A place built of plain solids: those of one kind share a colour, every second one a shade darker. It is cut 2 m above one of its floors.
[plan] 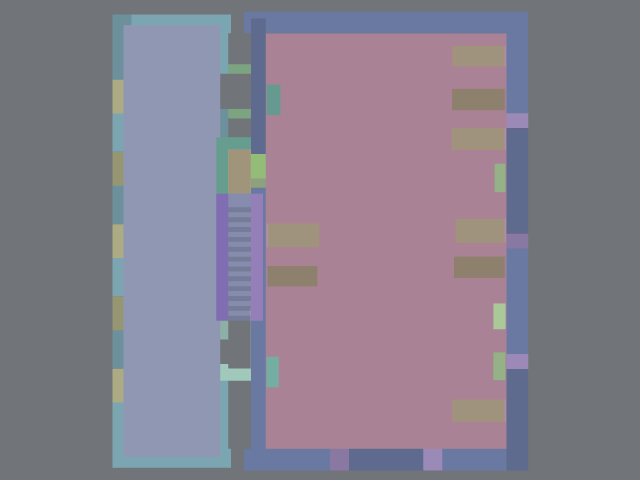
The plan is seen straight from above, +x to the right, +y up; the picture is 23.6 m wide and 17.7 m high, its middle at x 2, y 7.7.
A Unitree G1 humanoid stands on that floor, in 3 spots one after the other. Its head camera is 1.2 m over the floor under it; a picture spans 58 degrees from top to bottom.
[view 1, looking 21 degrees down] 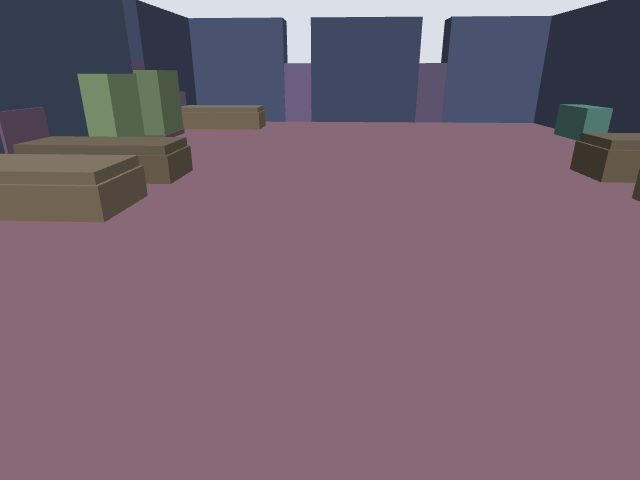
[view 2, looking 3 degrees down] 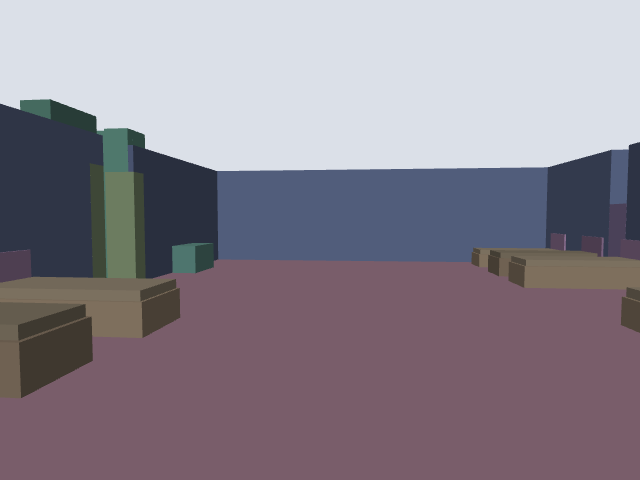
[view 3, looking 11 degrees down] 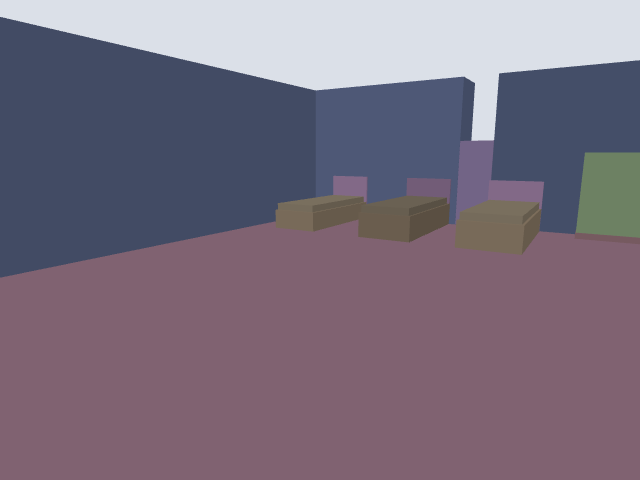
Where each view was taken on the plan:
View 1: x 4.96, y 11.92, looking -87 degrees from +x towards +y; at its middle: floor_dorter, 3.35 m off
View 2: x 4.17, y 3.40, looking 96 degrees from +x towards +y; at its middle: wall_dorter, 12.00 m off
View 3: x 1.13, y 10.38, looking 32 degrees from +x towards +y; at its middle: floor_dorter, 6.29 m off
